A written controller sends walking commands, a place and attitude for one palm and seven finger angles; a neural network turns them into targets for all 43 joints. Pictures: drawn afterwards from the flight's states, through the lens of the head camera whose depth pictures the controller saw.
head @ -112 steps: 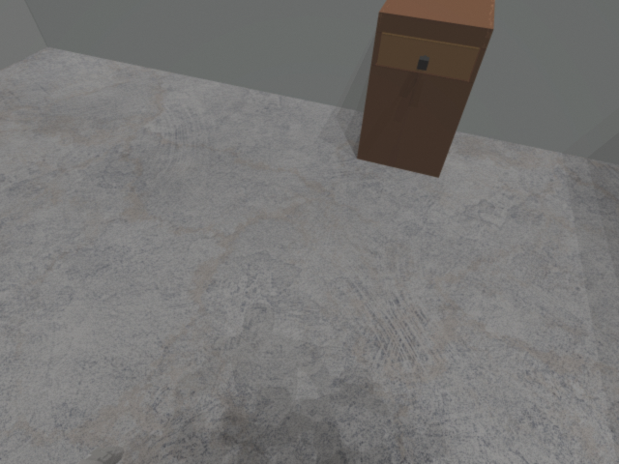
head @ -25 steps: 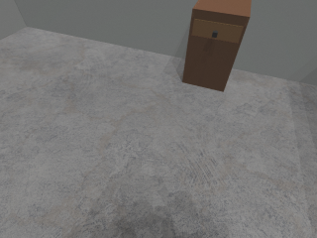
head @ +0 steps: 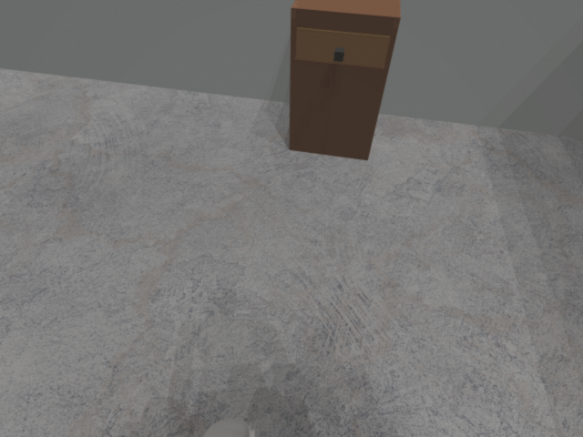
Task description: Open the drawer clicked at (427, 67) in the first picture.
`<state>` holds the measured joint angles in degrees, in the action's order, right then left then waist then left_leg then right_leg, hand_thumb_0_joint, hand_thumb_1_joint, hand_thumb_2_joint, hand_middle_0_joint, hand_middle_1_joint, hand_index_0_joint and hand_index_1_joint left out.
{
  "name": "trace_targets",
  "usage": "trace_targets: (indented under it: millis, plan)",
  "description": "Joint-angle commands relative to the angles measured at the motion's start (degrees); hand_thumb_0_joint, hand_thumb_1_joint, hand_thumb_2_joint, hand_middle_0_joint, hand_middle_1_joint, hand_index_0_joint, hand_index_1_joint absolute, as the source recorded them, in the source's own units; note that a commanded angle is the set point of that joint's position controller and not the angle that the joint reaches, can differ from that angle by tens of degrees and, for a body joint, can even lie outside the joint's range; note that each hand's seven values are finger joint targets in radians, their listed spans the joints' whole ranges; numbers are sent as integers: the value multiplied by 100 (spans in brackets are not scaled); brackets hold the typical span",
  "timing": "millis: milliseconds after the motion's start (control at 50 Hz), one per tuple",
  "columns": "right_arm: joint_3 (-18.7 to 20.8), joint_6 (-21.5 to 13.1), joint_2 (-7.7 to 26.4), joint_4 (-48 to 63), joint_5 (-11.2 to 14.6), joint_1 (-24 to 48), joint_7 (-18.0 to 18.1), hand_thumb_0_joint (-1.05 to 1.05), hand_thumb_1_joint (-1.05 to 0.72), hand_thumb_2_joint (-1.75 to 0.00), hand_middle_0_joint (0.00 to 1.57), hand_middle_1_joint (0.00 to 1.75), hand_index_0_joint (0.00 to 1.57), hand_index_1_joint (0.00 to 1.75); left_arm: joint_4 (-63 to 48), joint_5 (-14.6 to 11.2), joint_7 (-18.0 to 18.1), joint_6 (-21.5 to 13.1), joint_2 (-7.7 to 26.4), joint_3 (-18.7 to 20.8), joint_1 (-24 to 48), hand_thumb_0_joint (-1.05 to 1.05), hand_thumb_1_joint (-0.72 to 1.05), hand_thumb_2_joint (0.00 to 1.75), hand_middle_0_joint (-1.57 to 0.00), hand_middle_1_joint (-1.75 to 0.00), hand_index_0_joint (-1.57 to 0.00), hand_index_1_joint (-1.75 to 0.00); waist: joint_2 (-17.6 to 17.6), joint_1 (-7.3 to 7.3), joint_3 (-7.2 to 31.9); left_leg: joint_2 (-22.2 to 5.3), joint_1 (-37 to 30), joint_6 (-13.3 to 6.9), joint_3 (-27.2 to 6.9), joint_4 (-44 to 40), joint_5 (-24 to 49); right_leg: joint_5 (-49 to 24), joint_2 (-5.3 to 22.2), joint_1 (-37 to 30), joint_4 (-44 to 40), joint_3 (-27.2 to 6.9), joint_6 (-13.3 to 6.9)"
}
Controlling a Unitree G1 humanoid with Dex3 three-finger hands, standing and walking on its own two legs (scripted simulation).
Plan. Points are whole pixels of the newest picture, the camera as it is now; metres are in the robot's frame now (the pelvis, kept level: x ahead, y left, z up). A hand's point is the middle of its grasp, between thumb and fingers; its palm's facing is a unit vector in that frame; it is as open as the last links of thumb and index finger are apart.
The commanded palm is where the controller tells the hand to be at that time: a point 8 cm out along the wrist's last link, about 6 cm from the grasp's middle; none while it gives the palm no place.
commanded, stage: walk to a spot facing it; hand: left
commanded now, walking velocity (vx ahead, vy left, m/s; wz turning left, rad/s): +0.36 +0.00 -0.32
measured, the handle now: (339, 52) +1.57 -0.08 -0.19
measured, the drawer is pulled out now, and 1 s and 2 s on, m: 0.00 0.00 0.00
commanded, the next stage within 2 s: turn to face it in 1.56 s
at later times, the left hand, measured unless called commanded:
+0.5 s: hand (168, 331) +0.31 +0.26 -0.16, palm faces -0.17 -0.97 -0.19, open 7.3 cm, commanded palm none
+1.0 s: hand (253, 240) +0.54 +0.13 -0.17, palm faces -0.31 -0.93 -0.21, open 7.0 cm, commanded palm none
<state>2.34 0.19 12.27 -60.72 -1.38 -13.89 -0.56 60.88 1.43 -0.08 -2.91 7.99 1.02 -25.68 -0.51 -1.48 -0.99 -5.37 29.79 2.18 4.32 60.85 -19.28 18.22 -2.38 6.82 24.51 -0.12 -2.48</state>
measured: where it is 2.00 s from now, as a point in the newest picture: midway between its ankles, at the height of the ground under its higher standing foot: (348, 284)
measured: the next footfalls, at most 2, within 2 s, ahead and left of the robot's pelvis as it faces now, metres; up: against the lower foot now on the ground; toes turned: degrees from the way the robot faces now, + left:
left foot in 0.22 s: +0.24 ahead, +0.16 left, +0.00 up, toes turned +1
right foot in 0.78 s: +0.40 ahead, -0.13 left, +0.00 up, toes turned -28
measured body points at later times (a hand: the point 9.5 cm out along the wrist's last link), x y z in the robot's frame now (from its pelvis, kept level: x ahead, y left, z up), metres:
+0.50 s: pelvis +0.20 +0.08 +0.01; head +0.21 +0.10 +0.45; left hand +0.32 +0.31 -0.15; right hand +0.15 -0.17 -0.13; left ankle +0.20 +0.16 -0.74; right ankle +0.20 -0.07 -0.65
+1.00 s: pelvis +0.40 -0.02 +0.00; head +0.42 -0.02 +0.45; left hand +0.56 +0.18 -0.15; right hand +0.31 -0.22 -0.16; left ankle +0.46 +0.11 -0.68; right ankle +0.37 -0.11 -0.74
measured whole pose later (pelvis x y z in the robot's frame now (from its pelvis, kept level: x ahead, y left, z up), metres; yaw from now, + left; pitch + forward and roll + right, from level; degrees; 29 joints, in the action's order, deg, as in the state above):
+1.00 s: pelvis +0.40 -0.02 +0.00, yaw -20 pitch +0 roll -2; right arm 3.0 -1.1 7.6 -61.7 -1.6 -17.9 0.1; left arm 58.7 1.0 1.0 -3.9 10.6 4.2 -11.1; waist -1.1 2.7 -2.0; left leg -10.3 29.5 2.1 5.3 58.7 -18.3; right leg 13.8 -0.4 12.6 26.2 8.5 -2.4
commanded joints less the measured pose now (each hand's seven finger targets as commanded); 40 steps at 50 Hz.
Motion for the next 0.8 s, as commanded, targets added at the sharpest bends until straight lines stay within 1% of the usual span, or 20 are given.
trace_targets:
  millis: [0,100,120,160,180,200,220,240,260,280,320,340,460,500,640,700,720,740,760,780]
  plan:
    - [113,-224,254,817,41,804,-79,0,-90,-90,20,30,20,30,-130,-1,106,-141,1049,252,-337,0,90,90,-20,-30,-20,-30,688,6,-478,-124,823,68,-20,-568,685,-1525,1426,-73,-1303,-1437,-847]
    - [106,-333,139,1006,80,1086,-123,0,-90,-90,20,30,20,30,-56,23,126,-101,1117,323,-221,0,90,90,-20,-30,-20,-30,894,-51,-484,74,-218,-74,142,-1975,727,-1734,1314,122,-1047,-1234,-635]
    - [121,-361,180,962,81,953,-103,0,-90,-90,20,30,20,30,-53,20,130,-95,1138,342,-159,0,90,90,-20,-30,-20,-30,861,27,-409,133,-583,-112,170,-2264,690,-1898,1307,129,-854,-1226,-604]
    - [199,-434,456,591,47,-278,16,0,-90,-90,20,30,20,30,-99,-9,120,-84,1102,393,73,0,90,90,-20,-30,-20,-30,470,560,68,244,-2342,-182,114,-3040,920,-2344,927,594,508,-920,-391]
    - [322,-463,955,341,-18,-1188,106,0,-90,-90,20,30,20,30,-133,-60,72,-72,869,392,-93,0,90,90,-20,-30,-20,-30,-455,866,819,-523,-3748,-382,-741,-3291,597,-1591,530,1259,1961,-577,-206]
    - [428,-473,1559,218,-65,-1767,135,0,-90,-90,20,30,20,30,-253,-104,-5,-53,530,344,-388,0,90,90,-20,-30,-20,-30,-2046,838,1276,-2174,-4493,-897,-2948,-4137,222,1372,-168,2502,3949,116,54]
    - [359,-399,1398,247,-19,-1518,140,0,-90,-90,20,30,20,30,-356,-43,23,-68,627,336,-102,0,90,90,-20,-30,-20,-30,-1657,778,1096,-2420,-3803,-1080,-3403,-4742,-932,1427,58,2759,4829,-289,-40]
    - [306,-395,1106,385,6,-1027,150,0,-90,-90,20,30,20,30,-433,-30,9,-43,597,303,263,0,90,90,-20,-30,-20,-30,-1208,635,547,-2333,-3074,-1110,-3163,-4912,-1420,976,366,3043,5294,-254,-57]
    - [227,-416,721,434,-8,-653,148,0,-90,-90,20,30,20,30,-438,16,-53,-10,575,334,637,0,90,90,-20,-30,-20,-30,-871,526,-216,-2058,-2225,-1018,-2557,-5063,-1439,474,624,3149,5327,-208,-20]
    - [142,-454,423,454,-24,-468,150,0,-90,-90,20,30,20,30,-424,55,-105,40,519,347,622,0,90,90,-20,-30,-20,-30,-660,338,-440,-1793,-1726,-882,-2002,-5101,-1078,170,749,2949,5158,-187,14]
    - [91,-533,241,400,-14,-372,174,0,-90,-90,20,30,20,30,-350,75,-145,184,357,337,388,0,90,90,-20,-30,-20,-30,-659,87,-321,-1430,-1418,-748,-947,-5057,-226,-164,798,2592,4796,-90,92]
    - [100,-562,227,359,2,-365,186,0,-90,-90,20,30,20,30,-341,65,-151,233,331,349,327,0,90,90,-20,-30,-20,-30,-716,9,-248,-1351,-1405,-730,-696,-5075,-14,-354,805,2536,4733,-68,122]
    - [152,-607,313,208,12,-803,187,0,-90,-90,20,30,20,30,-706,99,-211,344,410,383,1196,0,90,90,-20,-30,-20,-30,-241,113,-461,-1409,-2148,-967,-147,-5323,692,-1031,1004,3354,3791,4,336]
    - [147,-598,348,112,9,-997,186,0,-90,-90,20,30,20,30,-837,104,-228,337,418,348,1587,0,90,90,-20,-30,-20,-30,-368,231,-494,-1390,-2499,-977,25,-5244,1003,-1051,1043,3421,3155,150,368]
    - [120,-496,409,-242,-76,-1704,164,0,-90,-90,20,30,20,30,-1077,53,-222,234,369,240,2716,0,90,90,-20,-30,-20,-30,-531,601,-679,-1460,-3099,-892,513,-4818,2477,-639,737,2830,1541,691,122]
    - [115,-458,520,-288,-54,-1632,176,0,-90,-90,20,30,20,30,-900,51,-197,154,457,268,2171,0,90,90,-20,-30,-20,-30,-673,296,-288,-1383,-3314,-760,897,-3849,4311,-348,346,1801,949,1038,-114]
    - [110,-446,553,-291,-19,-1566,173,0,-90,-90,20,30,20,30,-657,66,-174,90,581,302,1488,0,90,90,-20,-30,-20,-30,-588,-30,136,-1210,-3144,-596,1063,-2943,4764,-610,146,772,538,1153,-202]
    - [102,-453,514,-242,40,-1475,118,0,-90,-90,20,30,20,30,-369,83,-122,24,928,390,606,0,90,90,-20,-30,-20,-30,-238,-431,673,-1076,-2120,-400,1186,-1771,4227,-1030,409,-841,461,794,-382]
    - [42,-483,147,-74,113,-1575,91,0,-90,-90,20,30,20,30,-157,70,-28,-40,1564,579,-189,0,90,90,-20,-30,-20,-30,930,-663,1430,-435,-314,-118,1283,79,999,-1312,2058,-2597,256,-1345,-968]
    - [36,-492,94,127,124,-1125,133,0,-90,-90,20,30,20,30,-27,-84,-1,-18,1900,592,-527,0,90,90,-20,-30,-20,-30,905,-668,1377,102,726,-48,645,1493,-1487,-2573,2891,-2743,-311,-2757,-1484]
